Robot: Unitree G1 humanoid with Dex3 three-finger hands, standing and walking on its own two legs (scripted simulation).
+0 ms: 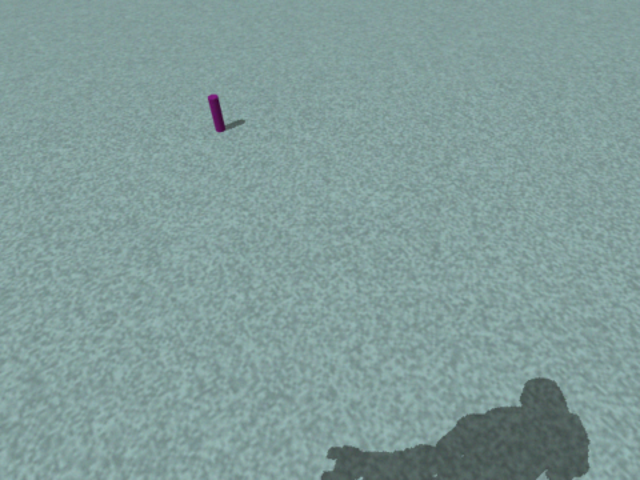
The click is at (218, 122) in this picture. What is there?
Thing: slim round
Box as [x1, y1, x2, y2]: [208, 94, 224, 131]
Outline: 212,94 208,96 208,100 215,128 217,131 224,130 224,125 217,95
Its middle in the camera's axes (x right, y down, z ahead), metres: -0.58 -0.68 +2.16
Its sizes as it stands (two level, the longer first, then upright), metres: 0.054 0.054 0.200
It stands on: the floor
